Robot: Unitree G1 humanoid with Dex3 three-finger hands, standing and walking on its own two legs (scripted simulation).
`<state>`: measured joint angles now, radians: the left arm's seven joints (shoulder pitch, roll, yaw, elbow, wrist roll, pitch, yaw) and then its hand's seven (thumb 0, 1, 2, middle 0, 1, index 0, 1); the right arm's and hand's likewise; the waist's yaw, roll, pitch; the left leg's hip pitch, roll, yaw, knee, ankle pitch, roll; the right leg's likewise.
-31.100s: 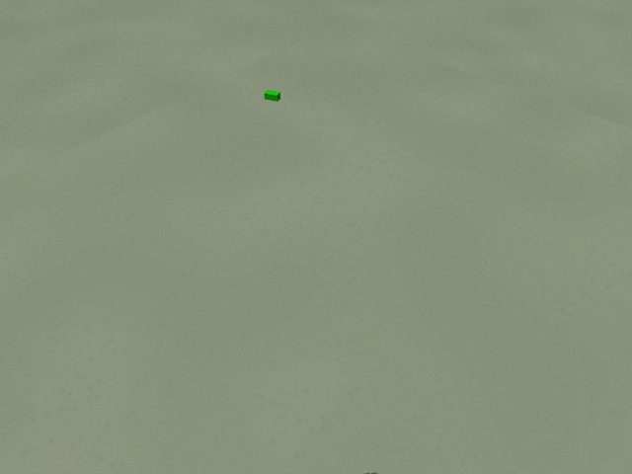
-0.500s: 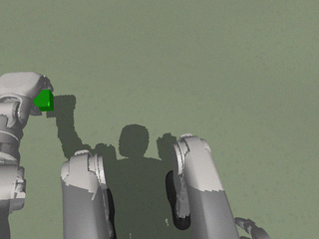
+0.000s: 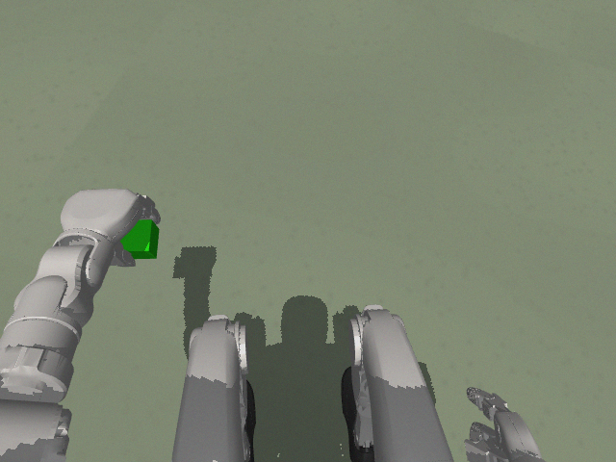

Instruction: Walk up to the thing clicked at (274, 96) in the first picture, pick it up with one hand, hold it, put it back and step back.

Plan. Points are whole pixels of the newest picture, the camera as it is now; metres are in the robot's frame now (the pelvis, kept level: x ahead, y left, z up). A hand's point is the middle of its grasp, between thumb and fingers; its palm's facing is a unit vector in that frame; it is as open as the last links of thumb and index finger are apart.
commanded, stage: lift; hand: left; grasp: from above
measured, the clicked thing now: (123, 239) +0.42 +0.26 -0.12
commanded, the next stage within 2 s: hold in 0.90 s
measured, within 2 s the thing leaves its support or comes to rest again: neither
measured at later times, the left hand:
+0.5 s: hand (52, 213) +0.37 +0.23 +0.11, palm faces -0.45 -0.06 -0.89, open 7.6 cm
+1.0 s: hand (5, 149) +0.38 +0.23 +0.18, palm faces -0.46 -0.05 -0.89, open 7.6 cm
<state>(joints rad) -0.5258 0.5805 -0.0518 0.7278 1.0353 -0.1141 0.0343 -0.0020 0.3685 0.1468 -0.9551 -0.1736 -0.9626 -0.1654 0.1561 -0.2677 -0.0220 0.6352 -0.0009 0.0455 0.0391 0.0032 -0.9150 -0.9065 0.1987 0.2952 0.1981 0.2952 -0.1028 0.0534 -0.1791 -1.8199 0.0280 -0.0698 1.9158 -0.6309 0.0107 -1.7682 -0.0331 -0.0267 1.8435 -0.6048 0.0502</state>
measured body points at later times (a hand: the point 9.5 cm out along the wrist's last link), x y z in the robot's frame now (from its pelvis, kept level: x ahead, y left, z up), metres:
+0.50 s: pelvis +0.03 +0.00 +0.17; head +0.11 +0.00 +0.62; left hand +0.38 +0.24 +0.16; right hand +0.14 -0.27 +0.05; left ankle +0.09 +0.12 -0.45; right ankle +0.10 -0.15 -0.45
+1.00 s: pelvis +0.07 +0.00 +0.25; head +0.11 -0.01 +0.69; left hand +0.40 +0.23 +0.23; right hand +0.16 -0.27 +0.12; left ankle +0.09 +0.12 -0.45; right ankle +0.10 -0.15 -0.45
